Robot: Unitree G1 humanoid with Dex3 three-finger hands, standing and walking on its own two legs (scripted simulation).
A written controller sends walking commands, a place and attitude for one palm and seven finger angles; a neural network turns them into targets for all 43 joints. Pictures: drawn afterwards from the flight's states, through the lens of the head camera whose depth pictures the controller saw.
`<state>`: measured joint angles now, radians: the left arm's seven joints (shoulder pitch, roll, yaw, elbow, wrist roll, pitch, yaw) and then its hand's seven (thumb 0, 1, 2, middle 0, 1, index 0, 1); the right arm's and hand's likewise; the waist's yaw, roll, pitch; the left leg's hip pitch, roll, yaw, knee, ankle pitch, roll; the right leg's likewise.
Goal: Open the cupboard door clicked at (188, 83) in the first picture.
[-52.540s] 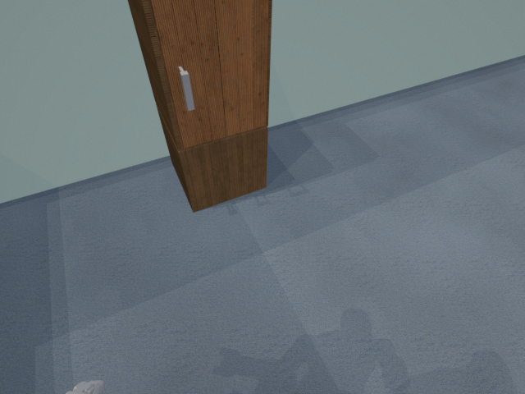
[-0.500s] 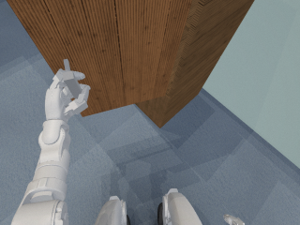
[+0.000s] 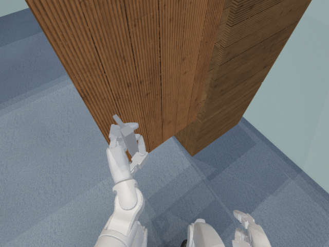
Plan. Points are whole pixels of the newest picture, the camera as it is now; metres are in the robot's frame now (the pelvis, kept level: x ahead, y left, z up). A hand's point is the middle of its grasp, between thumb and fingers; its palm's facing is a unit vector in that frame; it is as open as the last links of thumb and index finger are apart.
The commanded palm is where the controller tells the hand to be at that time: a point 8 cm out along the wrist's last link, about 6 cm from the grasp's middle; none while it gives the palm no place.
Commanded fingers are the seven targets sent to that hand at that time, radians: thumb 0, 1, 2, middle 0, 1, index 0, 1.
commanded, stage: pull the door open along its arc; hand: left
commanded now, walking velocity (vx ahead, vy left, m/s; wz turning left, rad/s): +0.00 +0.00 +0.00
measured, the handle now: (126, 136) +0.38 +0.11 +0.01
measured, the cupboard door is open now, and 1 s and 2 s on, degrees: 92 98 100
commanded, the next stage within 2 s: open thumb and fingers to let go in 0.06 s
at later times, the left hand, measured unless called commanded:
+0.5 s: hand (154, 157) +0.32 +0.04 +0.02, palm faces +0.35 -0.94 -0.02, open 8.9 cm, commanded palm +0.27 +0.09 +0.01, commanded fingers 0.00 -0.36 0.36 -0.31 -1.22 -0.31 -1.22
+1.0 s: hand (153, 158) +0.32 +0.04 +0.02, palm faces +0.29 -0.96 -0.01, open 14.8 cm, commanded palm +0.27 +0.09 +0.01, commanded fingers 0.00 -0.50 0.30 -0.15 -0.30 -0.15 -0.30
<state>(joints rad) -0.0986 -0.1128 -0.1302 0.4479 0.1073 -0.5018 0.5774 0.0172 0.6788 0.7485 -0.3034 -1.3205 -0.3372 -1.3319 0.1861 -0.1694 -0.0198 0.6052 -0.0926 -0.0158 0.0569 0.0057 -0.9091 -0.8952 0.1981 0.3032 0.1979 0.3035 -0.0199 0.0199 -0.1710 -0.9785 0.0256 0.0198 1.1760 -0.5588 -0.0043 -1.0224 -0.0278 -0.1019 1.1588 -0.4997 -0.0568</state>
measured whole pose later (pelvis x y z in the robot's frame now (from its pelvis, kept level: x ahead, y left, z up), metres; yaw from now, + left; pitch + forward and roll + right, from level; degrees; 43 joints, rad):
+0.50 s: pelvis -0.01 -0.03 -0.01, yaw +2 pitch +20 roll +2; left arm -0.11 -0.12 -0.15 0.44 0.10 -0.48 0.59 0.01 0.25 0.62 -0.35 -1.29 -0.35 -1.28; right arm 0.15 -0.19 -0.02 0.62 -0.09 -0.07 0.02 0.01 -0.91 -0.90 0.20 0.30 0.20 0.30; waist -0.02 0.02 -0.17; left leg -1.00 0.02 0.00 1.19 -0.54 -0.04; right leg -1.05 -0.04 -0.12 1.21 -0.51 -0.10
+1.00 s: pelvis -0.01 -0.01 -0.01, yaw +1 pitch +20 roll +1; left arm -0.11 -0.13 -0.19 0.46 0.12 -0.48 0.58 -0.01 -0.49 0.30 -0.32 -0.71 -0.33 -0.70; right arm 0.17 -0.18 -0.02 0.62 -0.09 -0.07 0.03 0.01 -0.91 -0.90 0.20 0.30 0.20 0.30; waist -0.02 0.02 -0.17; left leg -1.00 0.02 0.01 1.20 -0.55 -0.01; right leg -1.05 -0.04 -0.11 1.20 -0.50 -0.07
